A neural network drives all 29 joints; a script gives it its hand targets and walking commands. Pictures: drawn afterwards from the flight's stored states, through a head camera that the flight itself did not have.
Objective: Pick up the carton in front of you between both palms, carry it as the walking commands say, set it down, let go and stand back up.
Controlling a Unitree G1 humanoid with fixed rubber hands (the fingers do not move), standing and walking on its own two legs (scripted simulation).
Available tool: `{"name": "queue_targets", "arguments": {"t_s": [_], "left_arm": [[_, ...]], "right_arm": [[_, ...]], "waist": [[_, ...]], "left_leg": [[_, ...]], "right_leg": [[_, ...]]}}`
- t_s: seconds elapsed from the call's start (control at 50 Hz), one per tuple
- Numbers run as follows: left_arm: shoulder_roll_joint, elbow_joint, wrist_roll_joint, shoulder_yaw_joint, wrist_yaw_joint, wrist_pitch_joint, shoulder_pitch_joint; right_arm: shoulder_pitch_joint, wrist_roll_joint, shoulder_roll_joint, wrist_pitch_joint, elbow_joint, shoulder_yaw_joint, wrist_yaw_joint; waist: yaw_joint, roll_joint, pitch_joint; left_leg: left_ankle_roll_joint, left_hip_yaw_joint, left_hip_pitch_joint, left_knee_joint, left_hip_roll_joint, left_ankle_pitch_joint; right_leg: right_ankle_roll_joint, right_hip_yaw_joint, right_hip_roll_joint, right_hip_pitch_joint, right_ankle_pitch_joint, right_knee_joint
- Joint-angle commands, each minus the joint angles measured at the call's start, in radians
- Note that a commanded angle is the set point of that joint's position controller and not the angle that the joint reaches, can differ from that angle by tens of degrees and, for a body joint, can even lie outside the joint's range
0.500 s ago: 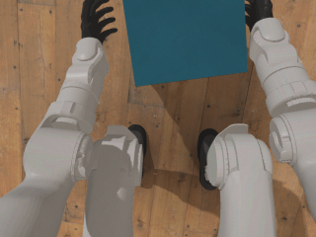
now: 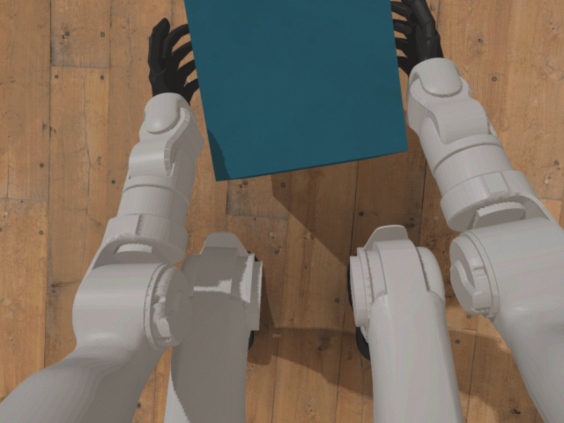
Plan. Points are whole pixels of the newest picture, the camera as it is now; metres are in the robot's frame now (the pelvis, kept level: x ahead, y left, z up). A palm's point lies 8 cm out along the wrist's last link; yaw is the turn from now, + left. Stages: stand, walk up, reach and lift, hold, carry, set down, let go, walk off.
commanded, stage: reach and lift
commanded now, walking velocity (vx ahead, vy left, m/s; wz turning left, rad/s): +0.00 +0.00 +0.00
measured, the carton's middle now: (298, 97) +0.51 -0.01 -0.20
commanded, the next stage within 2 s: none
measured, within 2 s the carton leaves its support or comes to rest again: neither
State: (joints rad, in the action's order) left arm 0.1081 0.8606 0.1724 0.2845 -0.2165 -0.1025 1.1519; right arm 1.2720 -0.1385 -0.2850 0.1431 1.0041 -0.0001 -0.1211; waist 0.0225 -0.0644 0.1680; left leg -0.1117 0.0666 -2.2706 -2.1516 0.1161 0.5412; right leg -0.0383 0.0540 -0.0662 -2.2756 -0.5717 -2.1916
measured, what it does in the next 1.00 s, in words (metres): rises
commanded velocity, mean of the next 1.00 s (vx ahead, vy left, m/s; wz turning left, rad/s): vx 0.00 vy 0.00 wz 0.00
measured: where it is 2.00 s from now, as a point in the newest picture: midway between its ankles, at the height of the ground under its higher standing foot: (304, 322)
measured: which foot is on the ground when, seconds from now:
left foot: down 0.00-1.00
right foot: down 0.00-1.00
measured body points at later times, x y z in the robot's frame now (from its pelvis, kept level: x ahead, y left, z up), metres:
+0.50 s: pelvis +0.01 +0.01 +0.13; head +0.25 -0.02 +0.51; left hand +0.49 +0.13 +0.06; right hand +0.49 -0.17 +0.05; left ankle +0.12 +0.14 -0.34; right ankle +0.11 -0.12 -0.34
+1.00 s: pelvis +0.06 +0.01 +0.27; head +0.20 -0.01 +0.69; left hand +0.46 +0.14 +0.22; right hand +0.45 -0.17 +0.21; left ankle +0.12 +0.14 -0.34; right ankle +0.11 -0.12 -0.34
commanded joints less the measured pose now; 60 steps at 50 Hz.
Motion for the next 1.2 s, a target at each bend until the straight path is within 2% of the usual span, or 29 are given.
{"name": "queue_targets", "arguments": {"t_s": [0.0,0.04,0.12,0.18,0.26,0.34,0.56,0.7,0.9,1.18], "left_arm": [[-1.015,-0.337,0.016,-0.493,0.257,-0.042,0.678],[-1.022,-0.345,-0.024,-0.481,0.262,-0.072,0.643],[-1.062,-0.206,-0.136,-0.369,0.288,-0.134,0.562],[-1.093,-0.144,-0.203,-0.297,0.304,-0.158,0.538],[-1.127,-0.108,-0.243,-0.258,0.322,-0.169,0.522],[-1.162,-0.108,-0.254,-0.269,0.333,-0.176,0.478],[-1.244,-0.216,-0.181,-0.458,0.345,-0.193,0.309],[-1.26,-0.227,-0.164,-0.512,0.347,-0.195,0.181],[-1.26,-0.182,-0.204,-0.491,0.36,-0.174,-0.006],[-1.256,-0.204,-0.24,-0.528,0.377,-0.168,-0.281]], "right_arm": [[0.561,-0.035,1.105,0.002,-0.438,0.297,0.211],[0.508,-0.006,1.14,0.041,-0.424,0.284,0.224],[0.435,0.086,1.193,0.099,-0.273,0.182,0.265],[0.412,0.147,1.216,0.115,-0.197,0.1,0.288],[0.39,0.203,1.223,0.119,-0.156,0.022,0.303],[0.353,0.222,1.242,0.123,-0.169,0.013,0.312],[0.227,0.139,1.331,0.139,-0.34,0.199,0.318],[0.107,0.127,1.364,0.142,-0.368,0.246,0.309],[-0.074,0.167,1.391,0.118,-0.345,0.223,0.297],[-0.331,0.189,1.39,0.107,-0.414,0.267,0.294]], "waist": [[-0.032,0.151,-1.598],[-0.013,0.146,-1.506],[0.01,0.144,-1.2],[0.011,0.131,-1.138],[-0.008,0.104,-1.163],[-0.021,0.088,-1.217],[-0.021,0.087,-1.342],[-0.019,0.091,-1.247],[-0.015,0.088,-1.066],[-0.013,0.084,-0.879]], "left_leg": [[0.058,-0.194,0.692,0.176,0.08,-0.358],[0.062,-0.198,0.656,0.219,0.08,-0.268],[0.072,-0.193,0.545,0.323,0.077,-0.07],[0.077,-0.183,0.561,0.388,0.077,-0.038],[0.074,-0.168,0.621,0.462,0.08,-0.055],[0.069,-0.161,0.697,0.526,0.08,-0.091],[0.059,-0.132,0.943,0.672,0.081,-0.222],[0.061,-0.108,1.06,0.787,0.078,-0.224],[0.077,-0.065,1.243,0.982,0.061,-0.246],[0.094,0.002,1.613,1.292,0.02,-0.417]], "right_leg": [[0.02,-0.121,-0.082,0.92,0.449,0.26],[0.016,-0.122,-0.088,0.865,0.344,0.309],[0.022,-0.122,-0.093,0.693,0.107,0.416],[0.028,-0.123,-0.097,0.659,0.058,0.468],[0.034,-0.122,-0.097,0.692,0.077,0.531],[0.035,-0.122,-0.098,0.759,0.118,0.587],[0.017,-0.112,-0.108,1.005,0.27,0.713],[0.012,-0.09,-0.108,1.138,0.274,0.827],[0.018,-0.039,-0.093,1.335,0.296,1.029],[0.025,0.016,-0.062,1.673,0.456,1.334]]}}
